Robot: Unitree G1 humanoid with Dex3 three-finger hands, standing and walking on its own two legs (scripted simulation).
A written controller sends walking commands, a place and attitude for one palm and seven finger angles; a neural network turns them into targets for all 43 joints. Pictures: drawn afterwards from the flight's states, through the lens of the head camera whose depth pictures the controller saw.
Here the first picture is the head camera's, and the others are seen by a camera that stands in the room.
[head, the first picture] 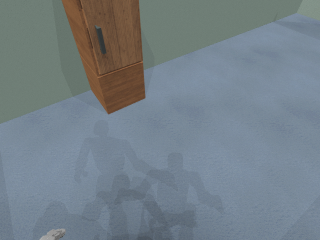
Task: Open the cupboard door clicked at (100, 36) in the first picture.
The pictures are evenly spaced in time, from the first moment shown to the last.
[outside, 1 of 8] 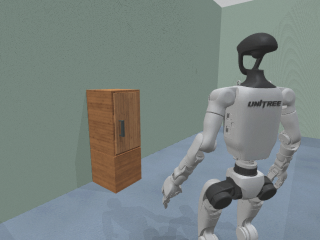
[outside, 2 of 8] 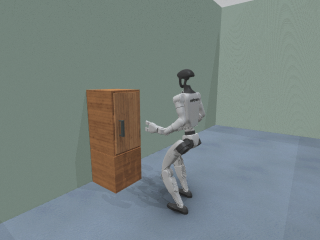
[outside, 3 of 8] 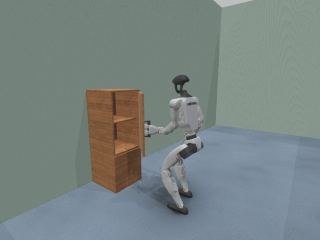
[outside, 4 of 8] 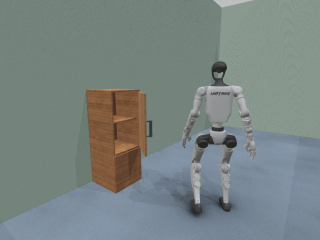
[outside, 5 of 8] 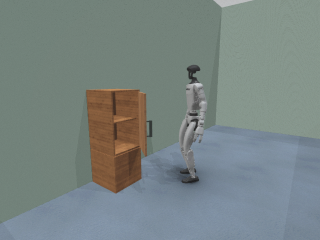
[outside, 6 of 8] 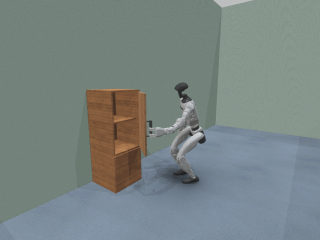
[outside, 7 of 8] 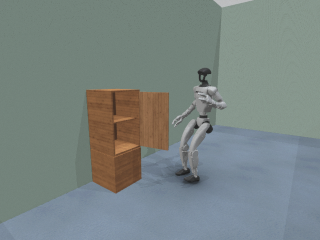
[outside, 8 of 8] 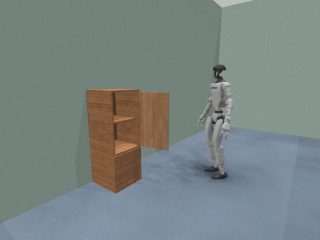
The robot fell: no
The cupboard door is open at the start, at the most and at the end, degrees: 0 101 100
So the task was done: yes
